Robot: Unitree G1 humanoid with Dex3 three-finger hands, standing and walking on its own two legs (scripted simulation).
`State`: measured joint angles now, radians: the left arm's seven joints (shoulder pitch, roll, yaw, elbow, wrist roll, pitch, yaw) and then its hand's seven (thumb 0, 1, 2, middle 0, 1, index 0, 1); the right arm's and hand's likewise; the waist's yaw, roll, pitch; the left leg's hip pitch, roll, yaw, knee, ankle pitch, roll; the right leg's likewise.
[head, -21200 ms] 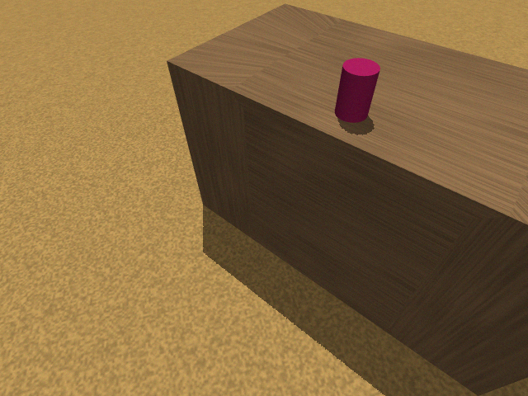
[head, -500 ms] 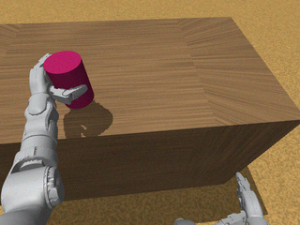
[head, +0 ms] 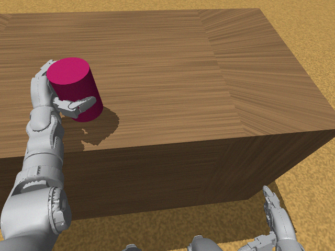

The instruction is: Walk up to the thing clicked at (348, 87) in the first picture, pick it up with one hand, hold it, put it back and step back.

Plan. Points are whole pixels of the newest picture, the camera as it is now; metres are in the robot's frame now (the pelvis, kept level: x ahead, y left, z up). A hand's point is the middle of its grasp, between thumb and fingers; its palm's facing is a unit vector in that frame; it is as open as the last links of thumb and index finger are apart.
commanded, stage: lower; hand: left
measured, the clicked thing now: (78, 91) +0.48 +0.18 +0.10
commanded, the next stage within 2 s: loosen in 0.30 s
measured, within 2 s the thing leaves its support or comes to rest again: rests again in 0.14 s
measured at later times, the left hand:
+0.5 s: hand (77, 95) +0.48 +0.18 +0.09, palm faces +0.14 -0.99 +0.01, open 11.7 cm
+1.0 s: hand (76, 94) +0.48 +0.19 +0.09, palm faces +0.16 -0.99 +0.00, open 16.3 cm
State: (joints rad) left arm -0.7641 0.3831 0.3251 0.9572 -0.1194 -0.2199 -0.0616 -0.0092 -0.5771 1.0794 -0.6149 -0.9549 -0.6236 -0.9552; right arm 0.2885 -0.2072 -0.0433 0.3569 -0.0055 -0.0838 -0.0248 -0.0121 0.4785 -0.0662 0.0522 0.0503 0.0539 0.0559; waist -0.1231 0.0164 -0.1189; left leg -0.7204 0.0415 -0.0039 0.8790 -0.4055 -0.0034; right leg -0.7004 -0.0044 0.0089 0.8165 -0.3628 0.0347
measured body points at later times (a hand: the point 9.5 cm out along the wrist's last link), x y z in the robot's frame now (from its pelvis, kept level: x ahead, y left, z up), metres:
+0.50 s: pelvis -0.01 +0.00 -0.01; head +0.07 +0.01 +0.43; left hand +0.46 +0.24 +0.10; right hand +0.15 -0.26 -0.05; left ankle +0.01 +0.12 -0.70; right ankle +0.02 -0.15 -0.70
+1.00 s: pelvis +0.00 +0.00 -0.01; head +0.08 +0.01 +0.43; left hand +0.46 +0.24 +0.09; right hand +0.15 -0.27 -0.05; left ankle +0.01 +0.12 -0.70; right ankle +0.02 -0.15 -0.70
